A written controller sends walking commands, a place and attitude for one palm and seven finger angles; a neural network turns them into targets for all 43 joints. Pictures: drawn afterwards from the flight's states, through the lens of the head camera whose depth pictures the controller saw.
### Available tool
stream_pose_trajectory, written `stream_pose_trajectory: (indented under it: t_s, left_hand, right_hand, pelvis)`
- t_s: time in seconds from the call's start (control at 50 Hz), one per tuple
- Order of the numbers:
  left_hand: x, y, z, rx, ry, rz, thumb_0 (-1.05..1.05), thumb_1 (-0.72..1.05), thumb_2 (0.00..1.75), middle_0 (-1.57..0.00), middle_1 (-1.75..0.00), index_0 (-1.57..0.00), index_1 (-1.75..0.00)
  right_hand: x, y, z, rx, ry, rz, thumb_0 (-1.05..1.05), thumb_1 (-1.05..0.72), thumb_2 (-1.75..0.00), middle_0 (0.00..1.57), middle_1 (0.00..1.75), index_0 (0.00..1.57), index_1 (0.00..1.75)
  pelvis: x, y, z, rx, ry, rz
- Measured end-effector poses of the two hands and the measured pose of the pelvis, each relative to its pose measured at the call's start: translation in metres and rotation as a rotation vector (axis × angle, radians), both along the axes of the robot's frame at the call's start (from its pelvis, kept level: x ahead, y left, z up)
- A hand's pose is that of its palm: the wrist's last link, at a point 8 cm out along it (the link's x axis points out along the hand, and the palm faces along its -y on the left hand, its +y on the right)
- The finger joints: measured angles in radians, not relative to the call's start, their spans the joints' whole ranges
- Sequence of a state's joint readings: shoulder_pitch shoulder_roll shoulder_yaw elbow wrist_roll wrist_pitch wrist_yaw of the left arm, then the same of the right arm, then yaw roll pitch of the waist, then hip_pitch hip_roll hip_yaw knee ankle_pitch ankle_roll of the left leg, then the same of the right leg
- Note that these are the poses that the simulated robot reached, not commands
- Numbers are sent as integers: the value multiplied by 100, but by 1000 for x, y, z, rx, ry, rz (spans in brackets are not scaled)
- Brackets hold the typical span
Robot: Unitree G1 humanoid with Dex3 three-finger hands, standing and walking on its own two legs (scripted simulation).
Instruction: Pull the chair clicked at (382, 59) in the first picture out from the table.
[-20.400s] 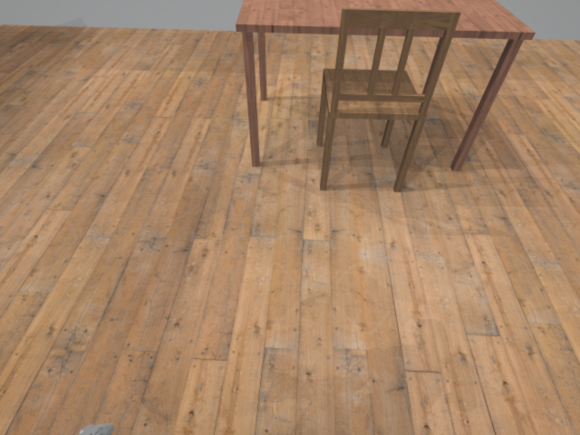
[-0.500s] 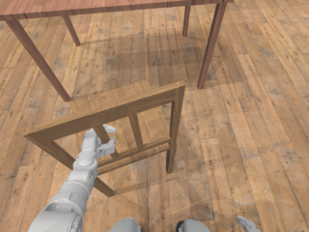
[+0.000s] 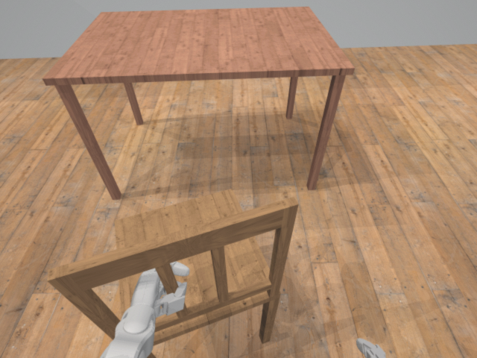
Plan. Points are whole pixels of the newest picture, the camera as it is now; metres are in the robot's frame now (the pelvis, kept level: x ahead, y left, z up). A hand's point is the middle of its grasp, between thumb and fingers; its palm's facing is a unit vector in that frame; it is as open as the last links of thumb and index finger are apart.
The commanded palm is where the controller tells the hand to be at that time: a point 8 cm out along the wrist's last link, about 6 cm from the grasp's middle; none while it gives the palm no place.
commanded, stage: stop walking, hand still on the chair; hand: left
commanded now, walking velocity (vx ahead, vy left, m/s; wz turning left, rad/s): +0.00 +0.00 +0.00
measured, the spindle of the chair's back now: (173, 291) +0.28 +0.15 -0.11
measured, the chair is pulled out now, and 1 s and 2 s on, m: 0.65 0.65 0.65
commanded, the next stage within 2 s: open the thumb and straighten the fingers in 0.28 s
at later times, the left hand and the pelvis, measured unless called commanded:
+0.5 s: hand (177, 294) +0.25 +0.13 -0.07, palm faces +0.05 -0.99 -0.14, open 5.7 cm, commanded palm +0.23 +0.18 -0.05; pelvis +0.02 -0.01 +0.00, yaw +1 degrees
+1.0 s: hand (172, 295) +0.25 +0.14 -0.07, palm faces +0.04 -0.99 -0.16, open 16.0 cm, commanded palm +0.23 +0.19 -0.04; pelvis +0.03 -0.01 -0.03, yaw +2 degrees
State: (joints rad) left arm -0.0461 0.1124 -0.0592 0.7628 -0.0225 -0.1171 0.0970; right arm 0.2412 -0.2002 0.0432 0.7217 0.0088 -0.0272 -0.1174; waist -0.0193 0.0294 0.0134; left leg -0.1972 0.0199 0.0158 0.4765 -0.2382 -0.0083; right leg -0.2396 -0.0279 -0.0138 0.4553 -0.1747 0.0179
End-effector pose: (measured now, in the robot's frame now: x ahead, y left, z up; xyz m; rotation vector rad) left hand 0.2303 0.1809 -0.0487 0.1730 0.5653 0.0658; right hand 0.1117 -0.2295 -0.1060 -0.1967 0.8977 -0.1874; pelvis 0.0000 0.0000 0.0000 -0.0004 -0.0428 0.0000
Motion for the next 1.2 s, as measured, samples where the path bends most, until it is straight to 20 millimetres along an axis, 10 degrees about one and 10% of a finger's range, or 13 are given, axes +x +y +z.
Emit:
stream_pose_trajectory:
  t_s: [0.48, 0.7, 0.88, 1.2]
  left_hand:
    - [1, 1, 0, -33, 3, 39, 2, 62, 76, -20, -120, -50, -145]
    - [12, 11, 7, -20, -25, 5, 1, -5, 44, -36, -129, -47, -138]
    - [5, 10, 3, -20, 13, 15, 0, -44, 25, -30, -91, -32, -94]
    - [-7, 16, 3, -18, 17, 24, -1, -53, 20, -3, -9, -3, -10]
  right_hand:
    - [44, -20, 13, 7, -64, 13, 1, -90, -90, 20, 30, 21, 30]
    - [58, -27, 4, 3, -164, 38, 2, -90, -90, 20, 30, 20, 30]
    - [74, -15, -6, 14, -204, 74, 2, -90, -90, 20, 30, 20, 30]
    - [90, -9, -6, -8, -243, 98, 2, -90, -90, 20, 30, 21, 30]
  pelvis:
    - [18, -11, -2, 3, 54, 22]
    - [20, -10, -20, -2, 137, 22]
    - [29, -8, -30, -5, 174, 36]
    - [37, -6, -39, -16, 195, 52]
